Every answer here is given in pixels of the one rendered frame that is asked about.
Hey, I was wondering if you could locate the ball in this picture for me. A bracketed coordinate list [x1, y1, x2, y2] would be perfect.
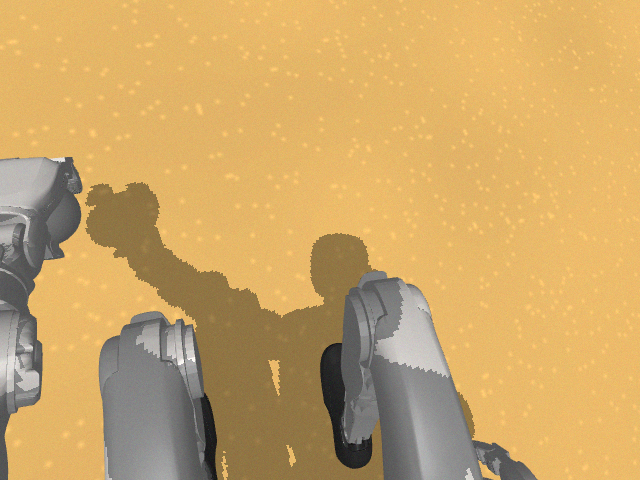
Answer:
[46, 188, 81, 244]

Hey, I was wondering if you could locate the left robot foot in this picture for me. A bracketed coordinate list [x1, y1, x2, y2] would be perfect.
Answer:
[200, 392, 218, 480]

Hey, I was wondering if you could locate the right robot hand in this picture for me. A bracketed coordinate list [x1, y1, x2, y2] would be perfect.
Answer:
[472, 440, 537, 480]

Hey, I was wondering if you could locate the left robot hand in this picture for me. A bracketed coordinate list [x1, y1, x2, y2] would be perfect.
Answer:
[0, 157, 83, 260]

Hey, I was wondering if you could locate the left robot arm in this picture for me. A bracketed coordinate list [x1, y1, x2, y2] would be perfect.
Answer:
[0, 206, 48, 480]

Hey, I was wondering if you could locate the right robot foot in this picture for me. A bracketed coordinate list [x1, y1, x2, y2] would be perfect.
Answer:
[320, 343, 372, 469]

